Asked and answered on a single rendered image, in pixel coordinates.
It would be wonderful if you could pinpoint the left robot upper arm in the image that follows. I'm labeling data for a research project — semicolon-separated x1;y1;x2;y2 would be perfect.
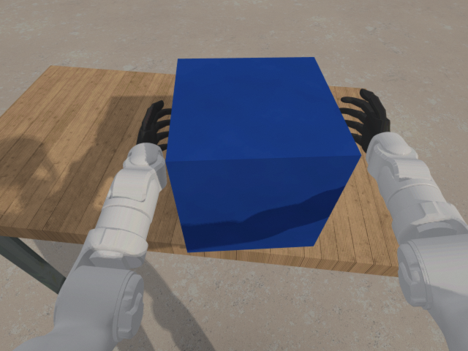
13;265;144;351

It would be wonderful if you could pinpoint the right robot forearm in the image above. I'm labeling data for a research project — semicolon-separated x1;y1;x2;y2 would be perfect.
366;132;468;246

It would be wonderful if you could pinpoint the table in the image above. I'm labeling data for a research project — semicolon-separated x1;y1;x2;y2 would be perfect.
0;65;399;294

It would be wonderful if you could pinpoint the right robot upper arm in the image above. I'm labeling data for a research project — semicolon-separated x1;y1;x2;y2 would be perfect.
397;234;468;351

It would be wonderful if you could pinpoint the robot right hand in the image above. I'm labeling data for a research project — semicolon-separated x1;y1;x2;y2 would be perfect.
339;88;390;153

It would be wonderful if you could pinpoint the left robot forearm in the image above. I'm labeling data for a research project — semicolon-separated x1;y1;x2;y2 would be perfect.
53;143;167;326

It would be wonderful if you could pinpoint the robot left hand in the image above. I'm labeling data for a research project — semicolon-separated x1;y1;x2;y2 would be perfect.
136;100;172;151

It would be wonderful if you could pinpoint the carton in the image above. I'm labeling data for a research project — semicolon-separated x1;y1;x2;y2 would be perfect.
165;57;361;253

